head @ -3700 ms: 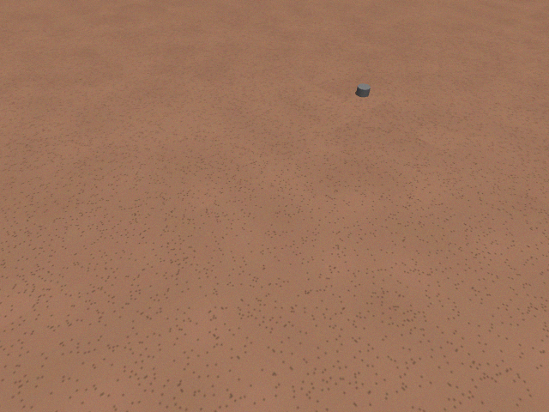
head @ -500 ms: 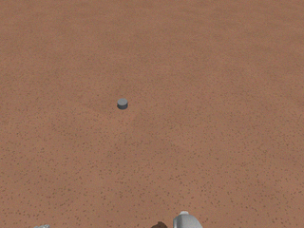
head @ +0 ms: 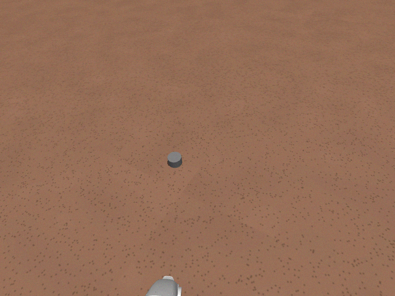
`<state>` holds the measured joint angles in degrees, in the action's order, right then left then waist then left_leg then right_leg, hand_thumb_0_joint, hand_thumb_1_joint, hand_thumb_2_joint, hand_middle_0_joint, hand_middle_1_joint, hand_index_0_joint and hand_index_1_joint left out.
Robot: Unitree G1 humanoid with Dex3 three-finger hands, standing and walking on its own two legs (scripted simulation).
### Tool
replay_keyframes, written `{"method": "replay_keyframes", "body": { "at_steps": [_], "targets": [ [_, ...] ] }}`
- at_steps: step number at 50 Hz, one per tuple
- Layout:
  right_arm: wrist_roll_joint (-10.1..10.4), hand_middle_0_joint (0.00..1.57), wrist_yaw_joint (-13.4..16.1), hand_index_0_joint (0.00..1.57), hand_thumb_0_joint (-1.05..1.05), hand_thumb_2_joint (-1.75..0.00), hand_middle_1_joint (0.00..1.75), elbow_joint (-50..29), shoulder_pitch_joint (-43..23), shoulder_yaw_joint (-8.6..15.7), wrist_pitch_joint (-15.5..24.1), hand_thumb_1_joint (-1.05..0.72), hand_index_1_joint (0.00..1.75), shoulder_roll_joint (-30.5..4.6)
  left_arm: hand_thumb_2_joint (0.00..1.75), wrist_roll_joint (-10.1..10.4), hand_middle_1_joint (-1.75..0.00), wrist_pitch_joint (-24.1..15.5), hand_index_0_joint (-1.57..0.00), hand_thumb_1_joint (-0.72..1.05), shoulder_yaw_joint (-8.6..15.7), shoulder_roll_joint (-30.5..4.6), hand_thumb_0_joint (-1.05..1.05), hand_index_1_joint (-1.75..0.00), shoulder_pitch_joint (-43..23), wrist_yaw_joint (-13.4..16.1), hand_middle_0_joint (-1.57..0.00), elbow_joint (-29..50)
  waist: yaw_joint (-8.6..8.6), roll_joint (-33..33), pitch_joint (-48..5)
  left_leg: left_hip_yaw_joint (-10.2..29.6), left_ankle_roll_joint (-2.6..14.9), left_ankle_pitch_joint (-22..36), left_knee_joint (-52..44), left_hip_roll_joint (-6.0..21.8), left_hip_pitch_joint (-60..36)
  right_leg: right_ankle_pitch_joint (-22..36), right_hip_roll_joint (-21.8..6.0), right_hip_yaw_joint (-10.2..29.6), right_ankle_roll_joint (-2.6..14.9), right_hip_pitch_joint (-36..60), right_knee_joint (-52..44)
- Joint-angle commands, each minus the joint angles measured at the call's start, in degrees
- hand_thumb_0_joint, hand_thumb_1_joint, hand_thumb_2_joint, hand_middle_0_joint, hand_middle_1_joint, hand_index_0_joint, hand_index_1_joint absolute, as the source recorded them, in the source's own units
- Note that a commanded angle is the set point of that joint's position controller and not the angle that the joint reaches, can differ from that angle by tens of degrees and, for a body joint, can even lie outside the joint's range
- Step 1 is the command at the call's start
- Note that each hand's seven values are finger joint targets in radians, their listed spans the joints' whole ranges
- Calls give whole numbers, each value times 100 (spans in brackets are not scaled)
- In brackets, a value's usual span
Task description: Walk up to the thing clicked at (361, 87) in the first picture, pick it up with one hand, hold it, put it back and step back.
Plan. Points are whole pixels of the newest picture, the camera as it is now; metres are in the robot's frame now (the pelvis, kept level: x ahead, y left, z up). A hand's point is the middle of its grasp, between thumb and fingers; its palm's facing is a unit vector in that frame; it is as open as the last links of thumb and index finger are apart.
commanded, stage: walk up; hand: left
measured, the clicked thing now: (174, 159) +1.05 +0.24 -0.75
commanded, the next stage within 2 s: none
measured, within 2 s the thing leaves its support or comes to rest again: neither
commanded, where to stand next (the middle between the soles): +0.66 +0.03 m, yaw -2 degrees
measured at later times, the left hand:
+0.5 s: hand (76, 260) +0.23 +0.34 -0.16, palm faces -0.03 -0.95 -0.31, open 7.4 cm
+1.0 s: hand (113, 184) +0.45 +0.29 -0.13, palm faces -0.04 -0.92 -0.39, open 7.4 cm
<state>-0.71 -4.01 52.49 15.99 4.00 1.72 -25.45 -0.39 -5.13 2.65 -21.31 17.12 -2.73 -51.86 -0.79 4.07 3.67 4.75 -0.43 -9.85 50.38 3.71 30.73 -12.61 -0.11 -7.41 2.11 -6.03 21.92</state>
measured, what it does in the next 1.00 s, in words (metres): walks ahead: left foot, then right foot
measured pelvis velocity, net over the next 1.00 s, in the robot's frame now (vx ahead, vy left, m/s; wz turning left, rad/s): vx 0.37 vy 0.03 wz -0.02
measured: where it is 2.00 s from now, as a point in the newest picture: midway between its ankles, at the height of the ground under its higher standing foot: (201, 223)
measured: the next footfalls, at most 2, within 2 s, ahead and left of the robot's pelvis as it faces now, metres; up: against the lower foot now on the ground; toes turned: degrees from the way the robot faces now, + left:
left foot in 0.18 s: +0.25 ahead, +0.16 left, +0.00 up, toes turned +6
right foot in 0.72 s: +0.43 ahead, -0.10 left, +0.00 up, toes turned -5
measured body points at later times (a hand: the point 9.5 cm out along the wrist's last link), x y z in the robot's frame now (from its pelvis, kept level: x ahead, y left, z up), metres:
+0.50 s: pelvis +0.20 +0.07 +0.00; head +0.20 +0.09 +0.45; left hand +0.23 +0.39 -0.13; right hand +0.27 -0.25 -0.09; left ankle +0.21 +0.16 -0.74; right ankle +0.29 -0.11 -0.68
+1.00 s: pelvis +0.37 +0.03 -0.01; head +0.39 +0.00 +0.44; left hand +0.45 +0.34 -0.10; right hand +0.44 -0.29 -0.13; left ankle +0.45 +0.19 -0.69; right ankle +0.39 -0.09 -0.74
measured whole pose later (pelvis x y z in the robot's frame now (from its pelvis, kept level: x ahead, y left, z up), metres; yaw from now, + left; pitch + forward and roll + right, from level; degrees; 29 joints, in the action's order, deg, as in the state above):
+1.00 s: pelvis +0.37 +0.03 -0.01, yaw -1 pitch -3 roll +0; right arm -0.3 -3.4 49.9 15.5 3.2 1.9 -24.5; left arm -0.2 -4.7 1.6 -21.4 16.4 -2.2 -49.2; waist -0.4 3.5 5.0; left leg 0.7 0.3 -17.8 52.2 4.6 27.6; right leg -13.3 -2.1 -3.7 1.1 -11.0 27.7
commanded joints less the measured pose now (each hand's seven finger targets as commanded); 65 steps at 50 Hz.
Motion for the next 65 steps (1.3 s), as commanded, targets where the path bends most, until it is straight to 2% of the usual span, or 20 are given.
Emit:
{"method": "replay_keyframes", "body": {
  "at_steps": [1, 6, 9, 10, 11, 12, 17, 24, 35, 36, 38, 39, 45, 52, 56, 57, 58, 59, 60, 65],
  "targets": [
    [-96, 20, -69, 20, 0, -90, 30, -492, -438, 260, 142, -90, 30, -830, 90, -24, -30, -189, -20, 90, 548, -1728, 0, -30, -148, 116, -20, 523, -150, -969, 383, -112, -37, 227, -1006, 278, 197, -852, -1580, 1007, 878, -317, -1232],
    [-67, 20, -105, 20, 0, -90, 30, -551, -684, 256, 240, -90, 30, -799, 90, -15, -30, -110, -20, 90, 542, -1796, 0, -30, 94, 104, -20, 448, -203, -982, 38, -698, 223, 183, -1862, 129, -619, 596, -1576, 811, 836, 69, -449],
    [-102, 20, 4, 20, 0, -90, 30, -193, 433, 418, 312, -90, 30, -1154, 90, -12, -30, -51, -20, 90, 384, -1570, 0, -30, 163, 124, -20, 498, 416, -38, -573, -781, 494, -173, -2180, -188, -2728, 1334, -1071, 288, 548, -736, 1576],
    [-191, 20, 93, 20, 0, -90, 30, -99, 1136, 571, 345, -90, 30, -1572, 90, 21, -30, -15, -20, 90, 236, -1156, 0, -30, 499, 122, -20, 542, 690, 1058, -1087, 421, 820, -1343, -2697, 617, -3750, 656, -625, 11, 290, -1643, 3285],
    [-153, 20, 171, 20, 0, -90, 30, -330, 1056, 626, 376, -90, 30, -1923, 90, 100, -30, 12, -20, 90, 187, -893, 0, -30, 718, 102, -20, 546, 536, 1572, -1098, 3093, 1241, -2066, -3305, 1866, -4348, -1819, 343, 298, 7, -3133, 4279],
    [59, 20, 166, 20, 0, -90, 30, -398, 886, 652, 355, -90, 30, -1980, 90, 44, -30, 74, -20, 90, 328, -1598, 0, -30, 544, 197, -20, 447, 611, 803, -1095, 3509, 1684, -2083, -3538, 2176, -4069, -1920, -46, 873, 128, -3159, 4637],
    [126, 20, 235, 20, 0, -90, 30, -552, 20, 321, 397, -90, 30, -1184, 90, 120, -30, 155, -20, 90, 261, -1455, 0, -30, 735, 81, -20, 104, 80, 321, -18, 447, 786, -246, -3701, 1043, -2012, -371, -471, 1249, -11, -2299, 3923],
    [37, 20, 206, 20, 0, -90, 30, -682, 24, 389, 474, -90, 30, -1285, 90, -13, -30, 204, -20, 90, 321, -1355, 0, -30, 75, -94, -20, 265, 210, 356, 383, 168, 1265, -1221, -4238, 1168, -2012, 201, -684, 998, -310, -2749, 2718],
    [34, 20, 217, 20, 0, -90, 30, -861, 159, 312, 316, -90, 30, -1082, 90, -51, -30, -47, -20, 90, 400, -1395, 0, -30, 229, -5, -20, 137, -137, -421, -409, -529, 879, 874, -1900, 804, -1966, 355, -261, 448, 25, -204, 579],
    [40, 20, 208, 20, 0, -90, 30, -842, 403, 197, 315, -90, 30, -817, 90, -69, -30, -107, -20, 90, 498, -1600, 0, -30, 766, 70, -20, 20, -362, -1096, -893, -824, 749, 706, -654, 423, -1673, 55, -443, 736, 112, 631, 270],
    [76, 20, 218, 20, 0, -90, 30, -835, 667, 110, 262, -90, 30, -748, 90, -19, -30, -123, -20, 90, 634, -2260, 0, -30, 968, 164, -20, 132, -396, -1923, -833, -794, 296, -2038, 1118, -594, 386, -331, -2377, 4118, 973, 1555, -602],
    [32, 20, 290, 20, 0, -90, 30, -763, 438, 205, 226, -90, 30, -1140, 90, 55, -30, -88, -20, 90, 627, -2271, 0, -30, 789, 169, -20, 193, -424, -1624, -706, -490, 294, -2098, 1492, -227, 541, -43, -2590, 4324, 1398, 1395, -453],
    [74, 20, 155, 20, 0, -90, 30, -499, 552, 205, 106, -90, 30, -843, 90, 66, -30, -91, -20, 90, 398, -1685, 0, -30, 0, 217, -20, 543, 77, -1332, -165, -309, 160, -931, 833, 27, -291, 1309, -1383, 1437, 983, -395, -456],
    [-31, 20, -9, 20, 0, -90, 30, -599, -131, 285, 173, -90, 30, -821, 90, -43, -30, -76, -20, 90, 447, -1816, 0, -30, -38, 123, -20, 772, -125, -1365, 124, -598, -13, -231, -1171, 215, -767, -988, -1451, 1288, 1039, -1085, -690],
    [-93, 20, 73, 20, 0, -90, 30, -266, 698, 433, 305, -90, 30, -992, 90, -39, -30, 9, -20, 90, 365, -1651, 0, -30, -326, 90, -20, 818, 489, -655, -301, -914, 150, -161, -1811, -120, -2612, -1242, -1248, 1049, 728, -1933, 594],
    [-92, 20, 142, 20, 0, -90, 30, -78, 1298, 517, 343, -90, 30, -1220, 90, -78, -30, 26, -20, 90, 275, -1371, 0, -30, -169, 93, -20, 814, 755, 217, -627, -611, 246, -726, -2051, -62, -3383, -958, -934, 785, 561, -2270, 1927],
    [-151, 20, 211, 20, 0, -90, 30, -143, 1416, 615, 381, -90, 30, -1659, 90, -11, -30, 47, -20, 90, 129, -834, 0, -30, 212, 76, -20, 786, 711, 1706, -568, 1297, 583, -2292, -3081, 1034, -3545, -1514, -117, 248, 197, -3094, 3674],
    [-110, 20, 231, 20, 0, -90, 30, -416, 1086, 576, 408, -90, 30, -1810, 90, 41, -30, 114, -20, 90, 164, -1044, 0, -30, 374, 137, -20, 695, 491, 1137, -240, 3216, 963, -3223, -4027, 1952, -2997, -1662, 283, 778, 103, -3575, 4312],
    [57, 20, 200, 20, 0, -90, 30, -502, 723, 586, 381, -90, 30, -1885, 90, 2, -30, 157, -20, 90, 303, -1603, 0, -30, 323, 200, -20, 608, 415, 806, 45, 3438, 1512, -3737, -4075, 2254, -2550, -1762, -175, 1112, 161, -3474, 4564],
    [26, 20, 256, 20, 0, -90, 30, -579, 300, 339, 448, -90, 30, -1288, 90, 50, -30, 169, -20, 90, 313, -1484, 0, -30, 414, 80, -20, 245, 121, 468, 232, 696, 1062, -1049, -3686, 1138, -1667, -612, -492, 1118, -17, -2536, 3730]
  ]
}}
